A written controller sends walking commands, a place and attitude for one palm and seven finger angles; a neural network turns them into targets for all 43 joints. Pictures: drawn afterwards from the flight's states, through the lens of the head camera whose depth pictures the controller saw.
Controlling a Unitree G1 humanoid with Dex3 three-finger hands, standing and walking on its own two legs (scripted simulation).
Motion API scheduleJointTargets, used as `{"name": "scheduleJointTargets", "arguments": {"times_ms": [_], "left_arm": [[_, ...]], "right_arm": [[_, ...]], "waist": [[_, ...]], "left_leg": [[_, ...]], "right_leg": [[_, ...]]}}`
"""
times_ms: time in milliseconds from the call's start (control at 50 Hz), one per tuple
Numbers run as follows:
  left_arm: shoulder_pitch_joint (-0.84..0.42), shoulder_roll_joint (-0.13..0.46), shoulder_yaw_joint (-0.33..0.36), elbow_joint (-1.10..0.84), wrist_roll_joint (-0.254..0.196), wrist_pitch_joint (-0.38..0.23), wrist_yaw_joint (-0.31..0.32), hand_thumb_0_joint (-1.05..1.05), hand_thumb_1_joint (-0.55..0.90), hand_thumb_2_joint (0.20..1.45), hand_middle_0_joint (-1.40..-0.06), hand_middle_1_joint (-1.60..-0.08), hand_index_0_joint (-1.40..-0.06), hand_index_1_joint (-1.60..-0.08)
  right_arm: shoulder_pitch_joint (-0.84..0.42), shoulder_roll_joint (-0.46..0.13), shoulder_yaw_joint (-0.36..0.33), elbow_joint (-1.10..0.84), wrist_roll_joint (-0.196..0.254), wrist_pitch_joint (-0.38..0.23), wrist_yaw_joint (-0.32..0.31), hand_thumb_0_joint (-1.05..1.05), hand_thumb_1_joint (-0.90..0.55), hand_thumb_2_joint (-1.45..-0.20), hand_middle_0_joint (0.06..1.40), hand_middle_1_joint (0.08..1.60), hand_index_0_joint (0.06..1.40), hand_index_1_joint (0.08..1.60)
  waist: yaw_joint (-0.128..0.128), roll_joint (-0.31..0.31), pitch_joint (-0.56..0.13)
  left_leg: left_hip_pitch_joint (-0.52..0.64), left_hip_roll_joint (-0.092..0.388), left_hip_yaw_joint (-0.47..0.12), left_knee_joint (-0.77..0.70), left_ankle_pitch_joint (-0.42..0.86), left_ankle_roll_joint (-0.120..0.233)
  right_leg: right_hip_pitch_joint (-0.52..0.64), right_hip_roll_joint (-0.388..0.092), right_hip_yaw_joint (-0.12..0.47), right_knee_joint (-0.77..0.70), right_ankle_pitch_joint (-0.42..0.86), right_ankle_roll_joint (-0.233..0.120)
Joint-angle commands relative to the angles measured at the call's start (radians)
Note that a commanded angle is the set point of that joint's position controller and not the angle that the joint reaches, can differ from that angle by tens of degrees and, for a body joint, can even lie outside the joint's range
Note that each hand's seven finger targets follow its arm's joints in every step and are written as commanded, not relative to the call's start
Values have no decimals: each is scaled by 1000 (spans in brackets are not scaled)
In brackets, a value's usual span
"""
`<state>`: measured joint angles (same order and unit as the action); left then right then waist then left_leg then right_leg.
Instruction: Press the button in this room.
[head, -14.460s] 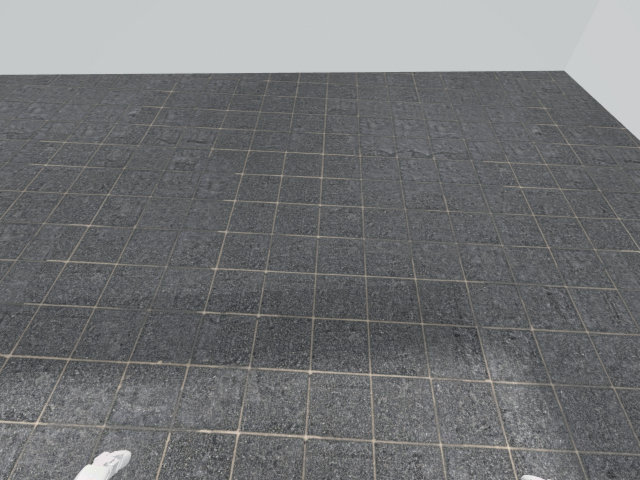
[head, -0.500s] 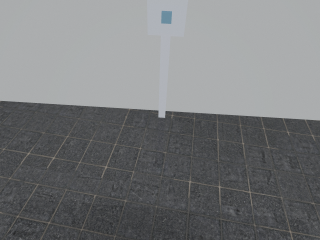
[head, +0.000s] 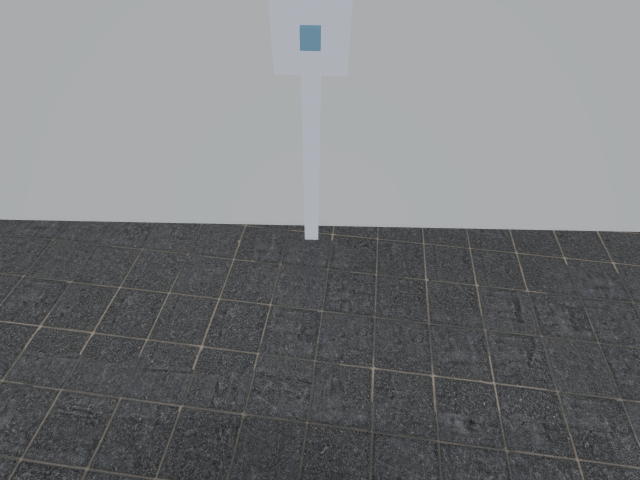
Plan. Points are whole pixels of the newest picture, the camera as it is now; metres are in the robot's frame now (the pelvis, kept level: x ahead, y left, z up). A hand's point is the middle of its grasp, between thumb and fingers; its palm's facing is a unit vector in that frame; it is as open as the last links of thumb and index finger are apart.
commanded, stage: stand and wait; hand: left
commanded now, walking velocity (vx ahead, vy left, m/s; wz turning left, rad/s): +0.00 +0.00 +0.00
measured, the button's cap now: (310, 37) +1.15 +0.10 +0.08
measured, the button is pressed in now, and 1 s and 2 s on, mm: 0 0 0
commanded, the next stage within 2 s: look at it before walking up in 0.04 s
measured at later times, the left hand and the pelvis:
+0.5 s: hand out of the picture -0.02 +0.15 -0.18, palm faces +0.04 -0.98 -0.17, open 7.4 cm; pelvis +0.00 -0.01 +0.00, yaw +0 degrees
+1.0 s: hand out of the picture +0.02 +0.18 -0.18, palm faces -0.03 -0.97 -0.22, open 7.4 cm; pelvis +0.01 -0.01 -0.01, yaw -4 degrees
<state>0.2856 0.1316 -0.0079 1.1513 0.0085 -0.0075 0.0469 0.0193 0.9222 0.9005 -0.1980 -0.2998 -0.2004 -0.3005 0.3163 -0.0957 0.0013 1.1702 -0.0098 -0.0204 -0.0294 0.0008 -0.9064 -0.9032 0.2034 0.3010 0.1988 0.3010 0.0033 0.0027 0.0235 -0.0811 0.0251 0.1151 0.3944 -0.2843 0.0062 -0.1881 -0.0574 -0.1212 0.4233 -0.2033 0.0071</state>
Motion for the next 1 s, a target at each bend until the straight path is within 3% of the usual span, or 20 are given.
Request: {"name": "scheduleJointTargets", "arguments": {"times_ms": [0, 240, 340, 480, 760, 800, 820, 880, 920, 940, 980], "left_arm": [[89, 72, 13, -13, -2, -14, 1, 0, 900, 900, -200, -300, -200, -300], [79, 89, 16, -19, -1, -20, -1, 0, 900, 900, -200, -300, -200, -300], [75, 94, 18, -19, 1, -20, -1, 0, 900, 900, -200, -300, -200, -300], [61, 113, 22, -24, 1, -21, -4, 0, 900, 900, -200, -300, -200, -300], [0, 195, 39, -52, 3, -30, -12, 0, 900, 900, -200, -300, -200, -300], [10, 146, 32, -41, 1, -18, -14, 0, 900, 900, -200, -300, -200, -300], [22, 130, 32, -41, 3, -8, -16, 0, 900, 900, -200, -300, -200, -300], [-5, 144, 51, -74, 14, 15, -39, 0, 900, 900, -200, -300, -200, -300], [-31, 130, 60, -111, 20, 23, -54, 0, 900, 900, -200, -300, -200, -300], [-61, 115, 63, -139, 23, 24, -61, 0, 900, 900, -200, -300, -200, -300], [-127, 108, 71, -183, 24, 16, -71, 0, 900, 900, -200, -300, -200, -300]], "right_arm": [[88, -90, -19, -8, 4, -12, -10, 0, -900, -900, 200, 300, 200, 300], [76, -105, -25, -14, 5, -11, -9, 0, -900, -900, 200, 300, 200, 300], [66, -115, -27, -19, 5, -11, -10, 0, -900, -900, 200, 300, 200, 300], [48, -139, -31, -28, 4, -10, -9, 0, -900, -900, 200, 300, 200, 300], [-9, -220, -45, -52, 3, -18, -5, 0, -900, -900, 200, 300, 200, 300], [16, -169, -35, -39, -4, -11, -5, 0, -900, -900, 200, 300, 200, 300], [40, -152, -34, -37, -6, -3, -4, 0, -900, -900, 200, 300, 200, 300], [29, -198, -55, -65, -14, 12, -2, 0, -900, -900, 200, 300, 200, 300], [36, -260, -77, -83, -15, 15, -1, 0, -900, -900, 200, 300, 200, 300], [35, -276, -86, -92, -15, 6, -1, 0, -900, -900, 200, 300, 200, 300], [63, -276, -89, -95, -19, -10, 0, 0, -900, -900, 200, 300, 200, 300]], "waist": [[6, -2, 67], [0, -9, 48], [0, 15, 65], [-1, -3, 80], [2, -8, 36], [-2, 0, 37], [-5, 5, 35], [-10, 68, 139], [-21, 186, 178], [-31, 207, 191], [-48, 155, 199]], "left_leg": [[-100, 112, -97, -93, 209, 11], [-78, 109, -94, -87, 186, 9], [-81, 110, -94, -93, 169, 9], [-84, 108, -100, -99, 128, 12], [-61, 118, -105, -104, 155, 16], [-49, 117, -82, -88, 83, 4], [-47, 117, -70, -74, -10, 3], [-90, 173, -122, -129, -319, 35], [-104, 298, -242, -225, -490, 100], [-79, 360, -285, -264, -456, 141], [-11, 389, -278, -257, -315, 169]], "right_leg": [[35, -89, 84, -54, 172, -13], [38, -89, 91, -66, 167, -19], [28, -89, 93, -76, 147, -21], [11, -86, 100, -89, 107, -24], [44, -93, 105, -89, 149, -35], [23, -82, 117, -86, 78, -30], [-2, -72, 120, -69, -27, -33], [-175, -19, 111, 3, -282, -32], [-275, 41, 16, 259, -250, -19], [-348, 16, 18, 394, -246, -15], [-450, -34, 57, 452, -265, -13]]}}
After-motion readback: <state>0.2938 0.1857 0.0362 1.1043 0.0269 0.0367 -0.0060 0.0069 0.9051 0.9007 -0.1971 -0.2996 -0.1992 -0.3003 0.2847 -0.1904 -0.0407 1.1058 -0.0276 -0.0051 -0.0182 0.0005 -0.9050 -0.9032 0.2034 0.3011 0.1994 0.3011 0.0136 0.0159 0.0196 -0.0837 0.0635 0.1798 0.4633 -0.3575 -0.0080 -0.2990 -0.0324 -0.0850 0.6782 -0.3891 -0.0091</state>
